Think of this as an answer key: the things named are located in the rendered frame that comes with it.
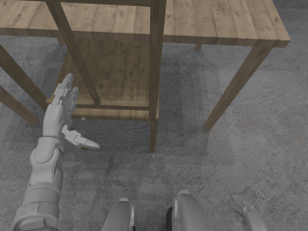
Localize right robot thigh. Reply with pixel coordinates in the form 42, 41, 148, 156
172, 193, 213, 231

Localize robot left forearm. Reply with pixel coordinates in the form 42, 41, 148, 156
10, 136, 65, 231

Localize right robot shin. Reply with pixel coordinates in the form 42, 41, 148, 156
171, 190, 189, 231

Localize left robot hand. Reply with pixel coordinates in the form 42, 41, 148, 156
42, 73, 100, 150

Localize table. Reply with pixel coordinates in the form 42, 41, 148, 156
0, 0, 291, 131

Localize right robot hand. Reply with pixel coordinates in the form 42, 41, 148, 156
230, 193, 268, 231

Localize chair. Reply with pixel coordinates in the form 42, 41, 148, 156
0, 0, 167, 152

